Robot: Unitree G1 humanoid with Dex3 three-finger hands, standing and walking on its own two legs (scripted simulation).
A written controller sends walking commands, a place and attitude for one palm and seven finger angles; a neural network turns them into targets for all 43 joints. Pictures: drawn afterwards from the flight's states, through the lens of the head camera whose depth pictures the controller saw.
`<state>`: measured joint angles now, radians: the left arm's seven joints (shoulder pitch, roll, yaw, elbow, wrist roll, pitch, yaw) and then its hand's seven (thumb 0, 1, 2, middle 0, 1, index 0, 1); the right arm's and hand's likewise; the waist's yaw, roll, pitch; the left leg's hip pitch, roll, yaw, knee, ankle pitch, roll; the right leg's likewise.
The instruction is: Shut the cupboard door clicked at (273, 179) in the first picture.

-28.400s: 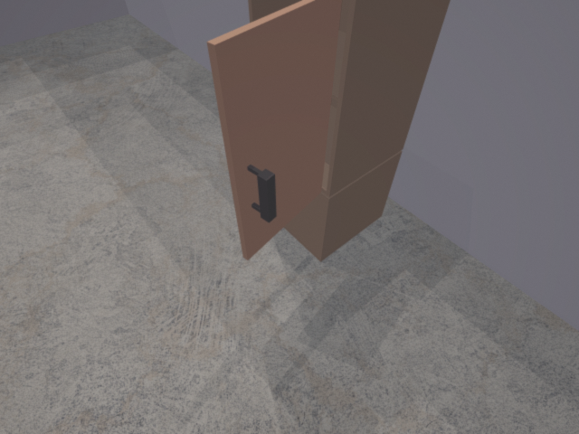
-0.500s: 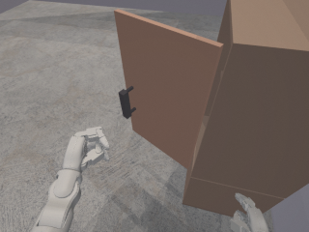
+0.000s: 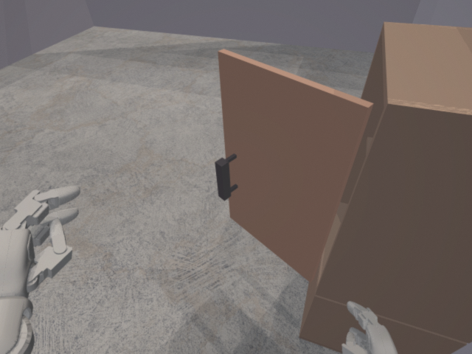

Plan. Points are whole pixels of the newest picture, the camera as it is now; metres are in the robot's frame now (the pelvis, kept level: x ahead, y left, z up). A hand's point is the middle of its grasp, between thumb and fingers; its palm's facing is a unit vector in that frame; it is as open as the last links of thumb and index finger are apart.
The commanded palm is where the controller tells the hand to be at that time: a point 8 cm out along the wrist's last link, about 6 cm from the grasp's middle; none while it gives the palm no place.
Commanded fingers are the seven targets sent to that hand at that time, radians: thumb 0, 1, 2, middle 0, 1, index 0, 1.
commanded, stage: draw the hand back to the body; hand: left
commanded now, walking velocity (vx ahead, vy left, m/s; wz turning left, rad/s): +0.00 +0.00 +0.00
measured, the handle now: (228, 176) +0.61 +0.11 -0.09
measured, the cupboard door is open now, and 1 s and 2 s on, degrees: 64 64 64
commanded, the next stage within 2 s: step back with the hand held close in 0.42 s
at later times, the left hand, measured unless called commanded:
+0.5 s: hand (57, 259) +0.18 +0.25 +0.17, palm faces +0.44 -0.81 -0.40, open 7.4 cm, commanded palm +0.13 +0.29 +0.17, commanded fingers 0.00 0.90 0.90 -0.20 -0.30 -0.20 -0.30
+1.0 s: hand (59, 255) +0.19 +0.26 +0.16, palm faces +0.33 -0.80 -0.50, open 7.4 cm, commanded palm +0.12 +0.29 +0.17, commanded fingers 0.00 0.90 0.90 -0.20 -0.30 -0.20 -0.30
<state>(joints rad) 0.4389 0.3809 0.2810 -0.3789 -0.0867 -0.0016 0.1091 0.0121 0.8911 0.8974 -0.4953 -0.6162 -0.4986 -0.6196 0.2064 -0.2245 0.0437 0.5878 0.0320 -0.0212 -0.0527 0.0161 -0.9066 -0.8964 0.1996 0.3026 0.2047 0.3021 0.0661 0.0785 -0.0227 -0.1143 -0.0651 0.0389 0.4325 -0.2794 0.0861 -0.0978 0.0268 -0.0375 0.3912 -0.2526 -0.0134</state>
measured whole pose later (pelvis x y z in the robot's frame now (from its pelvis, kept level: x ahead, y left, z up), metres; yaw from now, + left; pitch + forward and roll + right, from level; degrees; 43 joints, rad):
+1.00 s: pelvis -0.03 +0.00 -0.01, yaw -3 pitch +2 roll -1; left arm 0.56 0.47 0.42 -0.46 -0.08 -0.16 0.13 0.01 0.89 0.90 -0.21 -0.30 -0.22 -0.31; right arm 0.18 -0.24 -0.01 0.54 0.03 0.05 -0.09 0.02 -0.91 -0.90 0.20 0.30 0.20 0.30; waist -0.01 0.02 -0.03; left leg -0.29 -0.05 0.10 0.53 -0.28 0.10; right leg -0.31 0.03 0.01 0.53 -0.25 -0.01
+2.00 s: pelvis -0.16 +0.01 -0.02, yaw +3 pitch +1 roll -6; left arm 0.53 0.49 0.49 -0.56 -0.03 -0.26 0.16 0.01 0.88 0.90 -0.22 -0.30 -0.22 -0.31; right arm 0.23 -0.20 -0.04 0.63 0.00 -0.06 -0.08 0.02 -0.91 -0.90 0.20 0.30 0.20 0.30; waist -0.02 0.01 0.00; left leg -0.55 0.03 0.06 0.61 -0.09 0.12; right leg -0.43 0.11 0.02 0.99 -0.41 0.02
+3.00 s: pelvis -0.33 +0.03 -0.01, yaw -9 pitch +2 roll +1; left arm 0.63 0.50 0.51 -0.49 -0.06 -0.23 0.15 0.00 0.88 0.90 -0.22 -0.30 -0.22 -0.31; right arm 0.26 -0.19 0.02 0.68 -0.01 -0.05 -0.05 0.01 -0.90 -0.90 0.20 0.30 0.21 0.30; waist 0.04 0.02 -0.09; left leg -0.58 0.02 0.05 0.95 -0.34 -0.02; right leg -0.15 0.03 -0.09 0.48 -0.35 -0.08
